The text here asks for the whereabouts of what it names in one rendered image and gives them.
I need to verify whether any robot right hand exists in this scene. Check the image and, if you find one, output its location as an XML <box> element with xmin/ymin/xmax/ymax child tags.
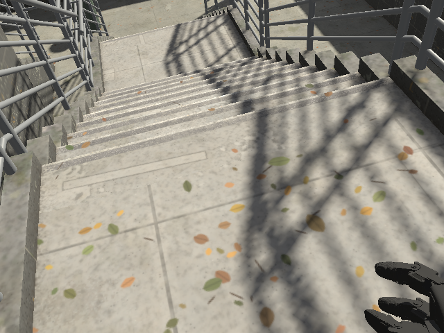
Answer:
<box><xmin>364</xmin><ymin>262</ymin><xmax>444</xmax><ymax>333</ymax></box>

